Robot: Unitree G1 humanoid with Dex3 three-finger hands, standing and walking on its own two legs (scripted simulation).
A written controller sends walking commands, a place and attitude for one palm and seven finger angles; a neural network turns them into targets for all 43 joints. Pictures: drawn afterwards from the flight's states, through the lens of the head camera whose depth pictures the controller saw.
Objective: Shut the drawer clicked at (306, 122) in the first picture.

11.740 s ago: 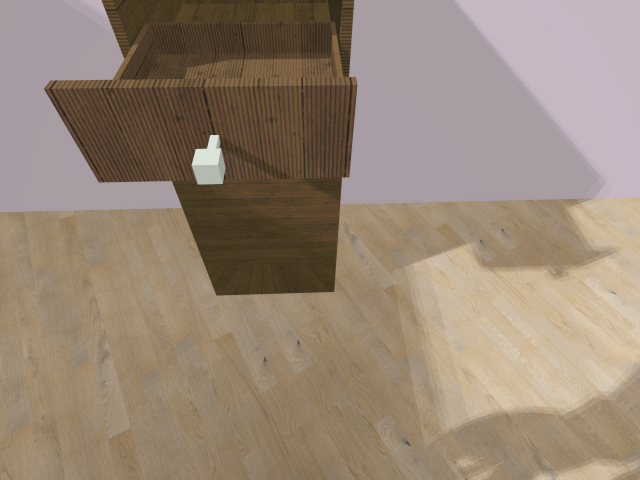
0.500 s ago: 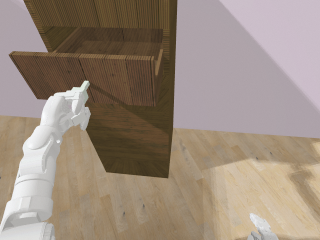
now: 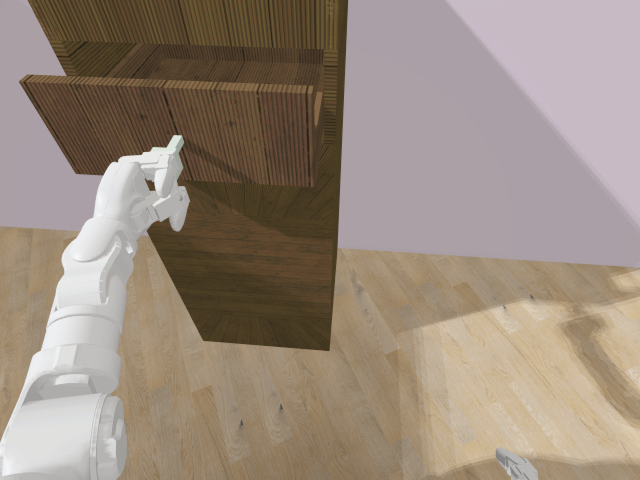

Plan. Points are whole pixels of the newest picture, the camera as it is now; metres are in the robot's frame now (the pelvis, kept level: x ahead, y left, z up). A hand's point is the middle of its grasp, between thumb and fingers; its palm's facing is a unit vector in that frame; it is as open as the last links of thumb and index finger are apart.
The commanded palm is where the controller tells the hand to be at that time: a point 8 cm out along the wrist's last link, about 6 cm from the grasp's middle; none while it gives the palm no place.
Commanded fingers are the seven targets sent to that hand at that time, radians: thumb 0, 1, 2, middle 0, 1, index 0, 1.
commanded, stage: push the drawer shut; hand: left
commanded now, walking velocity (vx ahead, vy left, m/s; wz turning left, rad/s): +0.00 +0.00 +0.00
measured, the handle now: (169, 156) +0.49 +0.23 +0.15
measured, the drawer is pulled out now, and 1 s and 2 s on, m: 0.12 0.00 0.00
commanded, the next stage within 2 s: pull the fist back off the drawer in 1.24 s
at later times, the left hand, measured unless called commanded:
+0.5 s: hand (192, 168) +0.46 +0.19 +0.15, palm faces -0.03 -1.00 +0.00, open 3.4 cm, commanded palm +0.46 +0.24 +0.15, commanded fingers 0.00 0.90 0.90 -1.40 -1.60 -1.40 -1.60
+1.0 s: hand (202, 139) +0.53 +0.19 +0.15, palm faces -0.05 -1.00 +0.01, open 3.3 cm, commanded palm +0.52 +0.23 +0.15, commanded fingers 0.00 0.90 0.90 -1.40 -1.60 -1.40 -1.60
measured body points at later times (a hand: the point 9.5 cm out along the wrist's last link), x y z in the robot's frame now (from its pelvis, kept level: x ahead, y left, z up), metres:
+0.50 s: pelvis -0.01 +0.00 -0.01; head +0.04 +0.00 +0.44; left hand +0.46 +0.24 +0.16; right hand +0.03 -0.27 -0.12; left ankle +0.00 +0.12 -0.73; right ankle -0.02 -0.12 -0.73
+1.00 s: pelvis +0.00 +0.01 -0.01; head +0.09 +0.02 +0.43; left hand +0.52 +0.24 +0.16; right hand -0.04 -0.26 -0.12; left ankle +0.00 +0.12 -0.73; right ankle -0.02 -0.12 -0.73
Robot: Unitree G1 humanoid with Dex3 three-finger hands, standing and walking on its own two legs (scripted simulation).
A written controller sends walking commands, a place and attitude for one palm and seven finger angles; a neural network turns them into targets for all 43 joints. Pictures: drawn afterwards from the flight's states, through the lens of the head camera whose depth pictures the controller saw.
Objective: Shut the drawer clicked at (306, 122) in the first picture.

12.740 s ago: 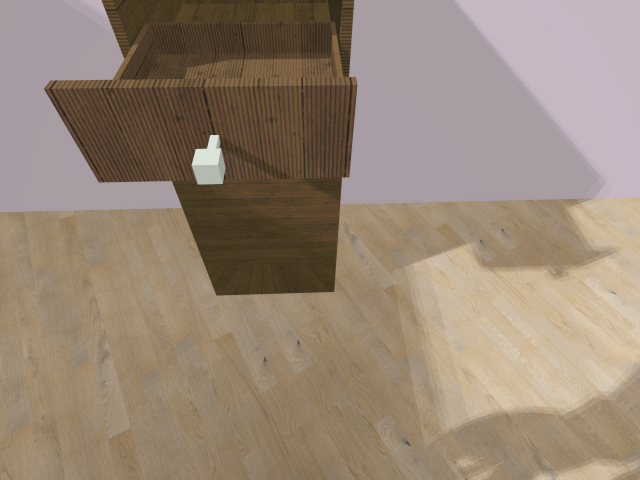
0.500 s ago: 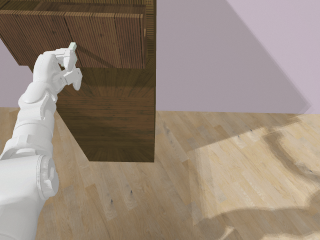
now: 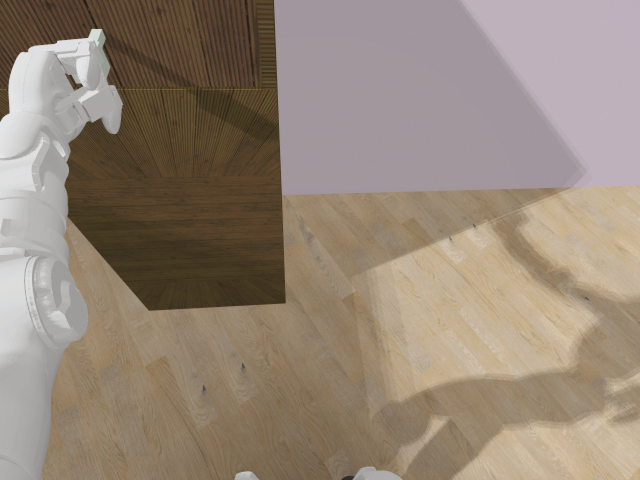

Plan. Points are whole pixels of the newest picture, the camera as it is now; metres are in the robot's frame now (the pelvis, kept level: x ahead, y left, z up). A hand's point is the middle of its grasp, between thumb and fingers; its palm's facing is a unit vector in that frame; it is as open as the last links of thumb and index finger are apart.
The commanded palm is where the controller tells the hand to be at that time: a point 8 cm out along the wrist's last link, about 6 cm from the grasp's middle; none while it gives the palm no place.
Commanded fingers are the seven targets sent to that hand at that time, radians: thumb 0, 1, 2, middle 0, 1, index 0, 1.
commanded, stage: push the drawer shut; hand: left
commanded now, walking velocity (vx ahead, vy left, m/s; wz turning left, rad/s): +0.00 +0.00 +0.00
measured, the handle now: (91, 53) +0.60 +0.23 +0.16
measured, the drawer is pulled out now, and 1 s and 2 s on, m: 0.00 0.00 0.00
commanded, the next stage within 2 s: pull the fist back off the drawer in 0.24 s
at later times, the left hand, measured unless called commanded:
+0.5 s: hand (110, 93) +0.52 +0.19 +0.17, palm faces +0.02 -1.00 +0.00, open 3.2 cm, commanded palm +0.53 +0.23 +0.16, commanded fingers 0.00 0.90 0.90 -1.40 -1.60 -1.40 -1.60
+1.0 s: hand (111, 110) +0.50 +0.19 +0.16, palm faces -0.01 -1.00 +0.01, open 3.3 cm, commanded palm +0.48 +0.24 +0.16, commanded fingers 0.00 0.90 0.90 -1.40 -1.60 -1.40 -1.60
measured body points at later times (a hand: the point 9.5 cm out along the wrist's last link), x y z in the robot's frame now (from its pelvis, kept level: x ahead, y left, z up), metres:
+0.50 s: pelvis -0.01 +0.00 -0.01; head +0.09 +0.01 +0.43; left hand +0.52 +0.25 +0.17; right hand -0.04 -0.28 -0.11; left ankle +0.00 +0.10 -0.72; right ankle -0.01 -0.13 -0.72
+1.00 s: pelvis +0.01 +0.00 +0.00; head +0.07 +0.00 +0.45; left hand +0.50 +0.24 +0.16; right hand -0.01 -0.26 -0.11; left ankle +0.00 +0.10 -0.72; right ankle -0.01 -0.13 -0.72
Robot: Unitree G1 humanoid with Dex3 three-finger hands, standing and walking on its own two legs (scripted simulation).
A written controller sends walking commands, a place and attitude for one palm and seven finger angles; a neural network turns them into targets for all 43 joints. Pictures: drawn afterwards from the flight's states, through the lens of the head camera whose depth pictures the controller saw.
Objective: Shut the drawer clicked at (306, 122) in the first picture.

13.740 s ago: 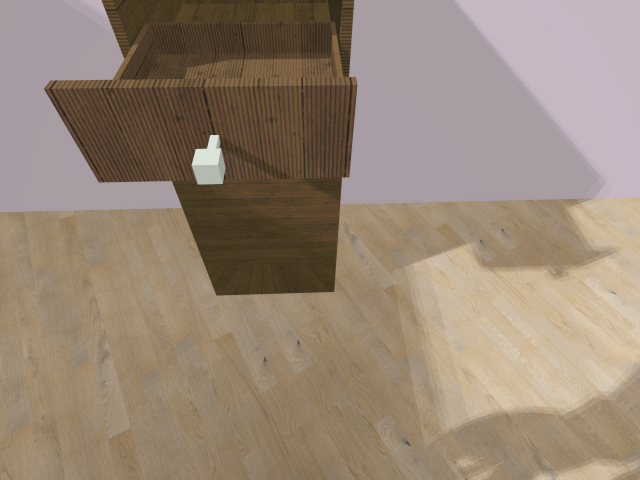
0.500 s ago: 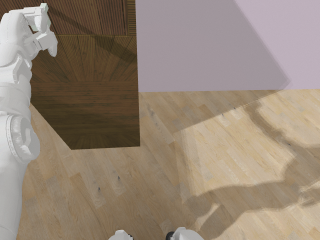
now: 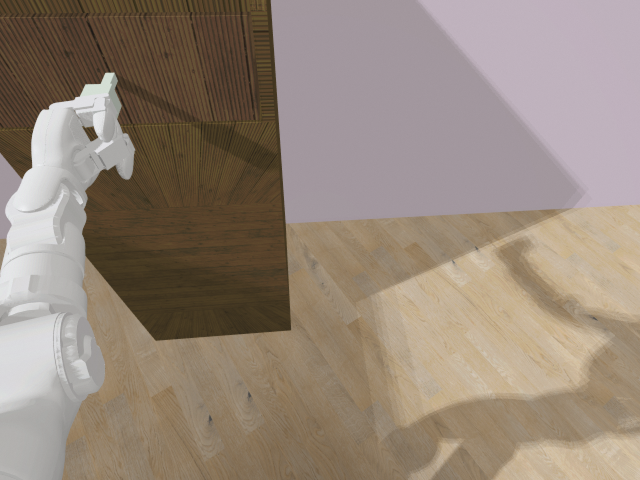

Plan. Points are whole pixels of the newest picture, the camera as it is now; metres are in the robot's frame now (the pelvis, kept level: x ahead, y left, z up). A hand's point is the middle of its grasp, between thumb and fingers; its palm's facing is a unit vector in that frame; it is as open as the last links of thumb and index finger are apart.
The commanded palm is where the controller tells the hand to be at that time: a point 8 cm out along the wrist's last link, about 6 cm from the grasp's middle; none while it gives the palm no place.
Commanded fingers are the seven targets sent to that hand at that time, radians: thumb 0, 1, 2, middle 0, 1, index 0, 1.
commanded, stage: pull the fist back off the drawer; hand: left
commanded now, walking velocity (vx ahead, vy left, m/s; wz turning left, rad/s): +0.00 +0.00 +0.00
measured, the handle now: (104, 94) +0.59 +0.25 +0.16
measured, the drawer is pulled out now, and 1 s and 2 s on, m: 0.00 0.00 0.00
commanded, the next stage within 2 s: draw the hand back to the body in 0.04 s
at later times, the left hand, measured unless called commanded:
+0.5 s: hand (85, 201) +0.40 +0.22 +0.16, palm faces +0.05 -1.00 +0.01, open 3.3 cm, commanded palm +0.35 +0.27 +0.17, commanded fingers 0.00 0.90 0.90 -1.40 -1.60 -1.40 -1.60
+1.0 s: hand (8, 331) +0.25 +0.23 +0.18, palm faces +0.41 -0.88 -0.22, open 3.3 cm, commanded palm +0.19 +0.27 +0.19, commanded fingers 0.00 0.90 0.90 -1.40 -1.60 -1.40 -1.60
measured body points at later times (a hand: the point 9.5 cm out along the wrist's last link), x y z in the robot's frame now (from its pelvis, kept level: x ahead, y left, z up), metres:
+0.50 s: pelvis +0.02 +0.00 +0.01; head +0.03 -0.01 +0.46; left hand +0.39 +0.28 +0.16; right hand +0.13 -0.26 -0.09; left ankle -0.01 +0.10 -0.72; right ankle -0.02 -0.13 -0.72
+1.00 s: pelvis -0.02 -0.02 +0.02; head -0.04 -0.04 +0.47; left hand +0.22 +0.28 +0.19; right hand +0.18 -0.22 -0.07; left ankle -0.01 +0.10 -0.72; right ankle -0.02 -0.13 -0.72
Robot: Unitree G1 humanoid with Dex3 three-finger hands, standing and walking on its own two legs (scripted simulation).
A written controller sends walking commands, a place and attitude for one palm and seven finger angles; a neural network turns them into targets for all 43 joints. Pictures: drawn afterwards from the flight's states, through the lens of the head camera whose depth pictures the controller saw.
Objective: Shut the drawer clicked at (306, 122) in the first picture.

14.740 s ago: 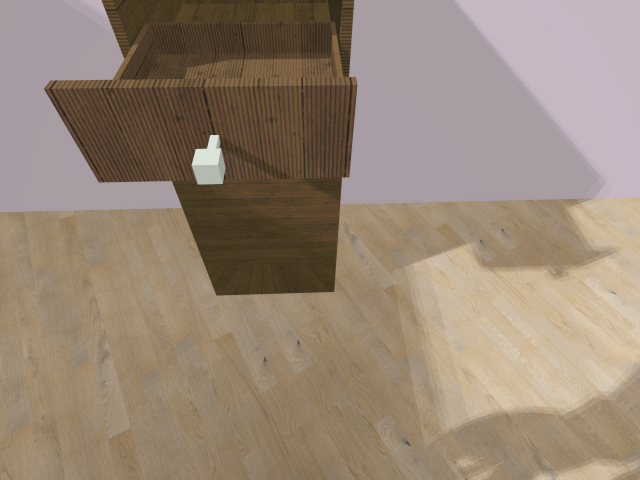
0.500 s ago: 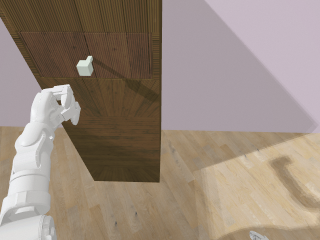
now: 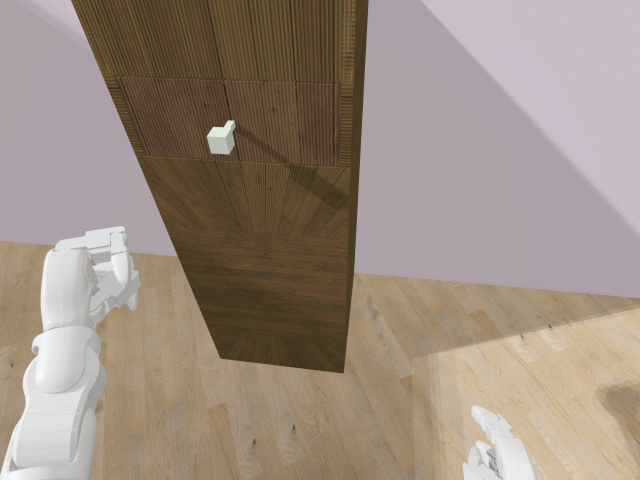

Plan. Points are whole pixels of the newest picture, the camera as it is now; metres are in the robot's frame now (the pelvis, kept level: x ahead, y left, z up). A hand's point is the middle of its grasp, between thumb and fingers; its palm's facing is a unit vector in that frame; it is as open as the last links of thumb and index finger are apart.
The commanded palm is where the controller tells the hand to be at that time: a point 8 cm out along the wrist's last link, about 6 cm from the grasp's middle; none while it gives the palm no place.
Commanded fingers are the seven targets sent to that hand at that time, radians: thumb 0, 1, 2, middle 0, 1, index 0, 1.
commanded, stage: draw the hand back to the body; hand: left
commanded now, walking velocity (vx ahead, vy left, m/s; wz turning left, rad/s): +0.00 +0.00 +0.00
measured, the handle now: (224, 134) +0.62 +0.23 +0.14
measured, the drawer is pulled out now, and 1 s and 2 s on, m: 0.00 0.00 0.00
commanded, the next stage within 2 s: step back with the hand held close in 0.52 s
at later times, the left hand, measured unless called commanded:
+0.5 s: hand (79, 354) +0.18 +0.24 +0.16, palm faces +0.44 -0.81 -0.38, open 3.3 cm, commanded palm +0.14 +0.28 +0.17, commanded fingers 0.00 0.90 0.90 -1.40 -1.60 -1.40 -1.60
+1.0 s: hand (81, 353) +0.19 +0.26 +0.14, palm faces +0.27 -0.83 -0.49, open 3.3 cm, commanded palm +0.13 +0.30 +0.17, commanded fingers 0.00 0.90 0.90 -1.40 -1.60 -1.40 -1.60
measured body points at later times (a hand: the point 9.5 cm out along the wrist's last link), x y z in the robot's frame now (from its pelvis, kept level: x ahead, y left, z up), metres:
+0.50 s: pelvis +0.01 +0.00 +0.00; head -0.02 -0.03 +0.45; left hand +0.15 +0.29 +0.18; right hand +0.20 -0.22 -0.08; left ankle +0.01 +0.12 -0.74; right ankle -0.01 -0.11 -0.74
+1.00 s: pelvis -0.01 +0.02 +0.00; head +0.02 +0.01 +0.45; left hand +0.17 +0.30 +0.17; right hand +0.16 -0.23 -0.09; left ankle +0.01 +0.12 -0.74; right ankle -0.01 -0.11 -0.74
